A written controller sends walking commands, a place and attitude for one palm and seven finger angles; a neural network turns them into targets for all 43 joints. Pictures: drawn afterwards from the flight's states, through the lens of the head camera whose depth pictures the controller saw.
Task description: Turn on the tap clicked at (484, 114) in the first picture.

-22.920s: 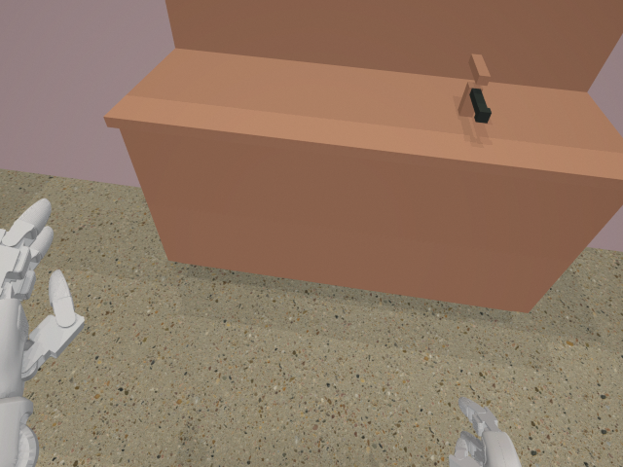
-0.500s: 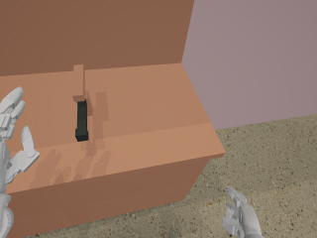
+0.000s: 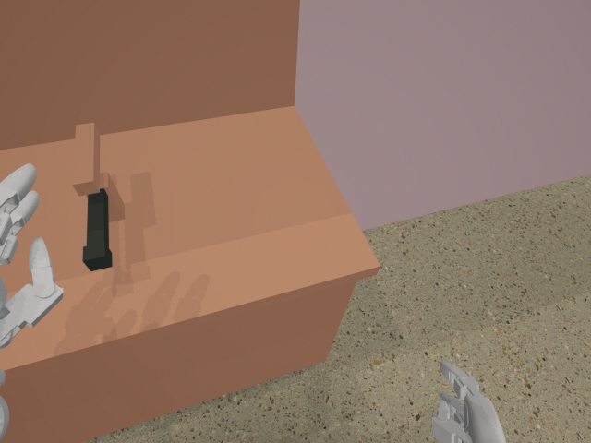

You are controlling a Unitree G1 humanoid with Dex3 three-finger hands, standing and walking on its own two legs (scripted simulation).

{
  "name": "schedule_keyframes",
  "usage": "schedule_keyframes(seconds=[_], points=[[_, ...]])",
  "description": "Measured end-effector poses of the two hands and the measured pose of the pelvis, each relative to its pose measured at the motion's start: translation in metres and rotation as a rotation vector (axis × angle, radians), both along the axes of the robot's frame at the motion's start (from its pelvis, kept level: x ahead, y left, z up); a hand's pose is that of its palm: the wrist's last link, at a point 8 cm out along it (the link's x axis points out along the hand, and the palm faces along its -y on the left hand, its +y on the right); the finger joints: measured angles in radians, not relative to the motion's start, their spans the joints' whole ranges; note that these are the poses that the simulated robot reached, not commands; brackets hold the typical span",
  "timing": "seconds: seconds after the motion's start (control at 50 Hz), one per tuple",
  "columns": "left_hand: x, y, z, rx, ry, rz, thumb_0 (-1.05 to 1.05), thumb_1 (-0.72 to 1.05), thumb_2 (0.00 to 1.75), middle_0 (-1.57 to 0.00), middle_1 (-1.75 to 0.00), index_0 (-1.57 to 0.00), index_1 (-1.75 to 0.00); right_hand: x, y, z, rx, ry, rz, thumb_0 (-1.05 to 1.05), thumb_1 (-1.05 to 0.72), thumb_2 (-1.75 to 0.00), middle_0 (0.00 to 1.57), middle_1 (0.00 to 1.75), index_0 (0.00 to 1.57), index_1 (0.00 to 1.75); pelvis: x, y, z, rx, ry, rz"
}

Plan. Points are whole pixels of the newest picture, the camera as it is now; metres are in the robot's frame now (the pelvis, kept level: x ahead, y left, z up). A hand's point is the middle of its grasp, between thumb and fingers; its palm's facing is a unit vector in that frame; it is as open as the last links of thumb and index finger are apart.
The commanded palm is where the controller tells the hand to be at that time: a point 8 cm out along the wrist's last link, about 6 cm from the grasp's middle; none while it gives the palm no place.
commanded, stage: shuffle to correct the standing spot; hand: left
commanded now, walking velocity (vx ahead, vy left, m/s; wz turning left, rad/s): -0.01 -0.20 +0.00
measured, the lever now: (97, 256) +0.33 +0.31 +0.03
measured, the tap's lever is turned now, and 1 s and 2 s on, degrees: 0 0 0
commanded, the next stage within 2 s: come to a stop and stand still in 1.42 s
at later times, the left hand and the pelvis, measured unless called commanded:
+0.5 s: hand (69, 298) +0.21 +0.23 +0.16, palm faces +0.35 -0.85 -0.40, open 7.4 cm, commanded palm +0.16 +0.27 +0.18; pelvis +0.00 -0.02 +0.00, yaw +1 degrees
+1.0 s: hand (81, 288) +0.23 +0.23 +0.16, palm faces +0.33 -0.84 -0.43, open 7.4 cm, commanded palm +0.16 +0.26 +0.18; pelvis +0.01 -0.02 +0.00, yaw +2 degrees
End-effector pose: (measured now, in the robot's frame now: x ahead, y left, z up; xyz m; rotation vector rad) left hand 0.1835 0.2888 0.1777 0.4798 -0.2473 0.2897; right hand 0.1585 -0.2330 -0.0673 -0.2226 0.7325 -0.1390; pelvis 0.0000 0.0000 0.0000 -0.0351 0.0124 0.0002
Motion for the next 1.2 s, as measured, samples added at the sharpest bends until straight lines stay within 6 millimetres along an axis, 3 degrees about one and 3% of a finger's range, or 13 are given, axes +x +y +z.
schedule_keyframes(seconds=[0.18,0.64,0.96,1.2], points=[[0.003,-0.013,-0.002,-0.018,0.001,-0.004,0.01,0.88,0.9,-0.21,-0.3,-0.21,-0.31,-0.004,-0.023,-0.002,-0.027,0.009,-0.036,0.01,-0.9,-0.9,0.2,0.3,0.2,0.3,0.002,-0.01,-0.002,0.003,-0.004,0.005],[-0.005,-0.018,0.002,-0.012,-0.001,0.025,0.01,0.88,0.9,-0.21,-0.3,-0.21,-0.31,0.016,-0.003,-0.004,0.022,-0.005,0.039,0.01,-0.9,-0.9,0.21,0.3,0.2,0.3,0.004,-0.019,-0.002,0.004,-0.001,0.029],[0.004,-0.023,0.001,0.001,0.011,0.003,0.01,0.88,0.9,-0.21,-0.3,-0.21,-0.31,0.015,-0.019,-0.006,-0.003,0.018,0.003,0.01,-0.9,-0.9,0.21,0.3,0.2,0.3,0.01,-0.021,-0.004,0.003,0.001,0.034],[0.001,-0.022,-0.001,0.002,0.023,0.017,0.01,0.88,0.9,-0.21,-0.3,-0.21,-0.31,0.017,-0.015,-0.009,0.014,0.022,0.017,0.01,-0.9,-0.9,0.21,0.3,0.2,0.3,0.011,-0.022,-0.005,-0.003,0.004,0.038]])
